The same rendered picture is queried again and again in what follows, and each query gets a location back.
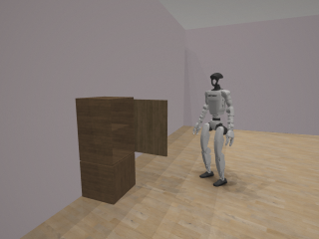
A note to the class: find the robot left upper arm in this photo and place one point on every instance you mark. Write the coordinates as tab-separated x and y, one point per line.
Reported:
227	96

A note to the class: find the robot left shin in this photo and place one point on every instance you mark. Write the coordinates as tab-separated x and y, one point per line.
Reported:
220	166

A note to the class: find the robot left forearm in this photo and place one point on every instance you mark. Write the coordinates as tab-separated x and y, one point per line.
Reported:
230	120

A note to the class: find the cupboard door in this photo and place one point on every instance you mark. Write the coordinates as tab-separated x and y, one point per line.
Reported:
150	126

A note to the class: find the robot left hand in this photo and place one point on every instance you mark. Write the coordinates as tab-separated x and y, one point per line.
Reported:
229	137

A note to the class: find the robot left foot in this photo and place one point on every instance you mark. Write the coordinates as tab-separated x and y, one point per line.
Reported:
220	182

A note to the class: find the robot right forearm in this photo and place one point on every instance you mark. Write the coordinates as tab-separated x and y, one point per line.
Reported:
202	116

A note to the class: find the robot right upper arm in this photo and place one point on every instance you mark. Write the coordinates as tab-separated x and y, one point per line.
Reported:
206	107

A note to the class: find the robot right hand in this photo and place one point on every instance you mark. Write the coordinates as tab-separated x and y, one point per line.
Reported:
196	128

